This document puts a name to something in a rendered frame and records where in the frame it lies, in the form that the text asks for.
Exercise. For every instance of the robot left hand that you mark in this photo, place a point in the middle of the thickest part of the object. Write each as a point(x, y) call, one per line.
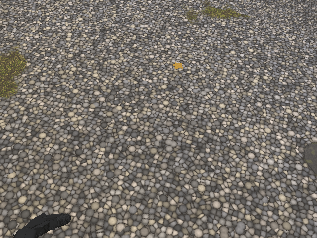
point(42, 224)

